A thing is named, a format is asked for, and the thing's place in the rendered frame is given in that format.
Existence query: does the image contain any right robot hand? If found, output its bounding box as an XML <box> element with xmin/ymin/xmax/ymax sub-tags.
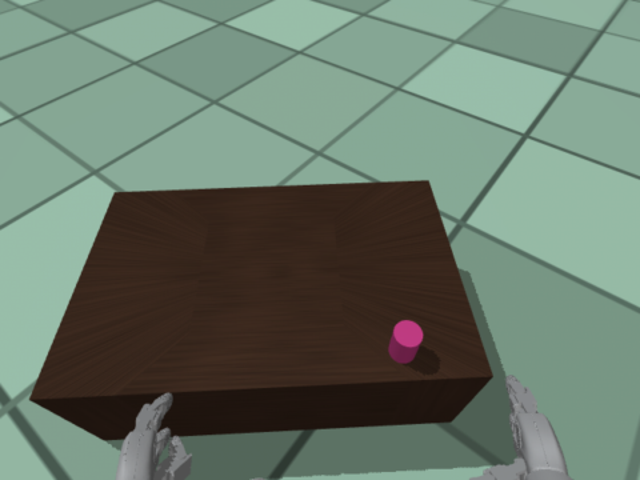
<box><xmin>469</xmin><ymin>375</ymin><xmax>568</xmax><ymax>480</ymax></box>

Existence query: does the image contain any left robot hand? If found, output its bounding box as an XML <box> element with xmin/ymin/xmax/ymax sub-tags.
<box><xmin>115</xmin><ymin>393</ymin><xmax>192</xmax><ymax>480</ymax></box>

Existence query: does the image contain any can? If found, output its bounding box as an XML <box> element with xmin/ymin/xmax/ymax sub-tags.
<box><xmin>388</xmin><ymin>320</ymin><xmax>423</xmax><ymax>364</ymax></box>

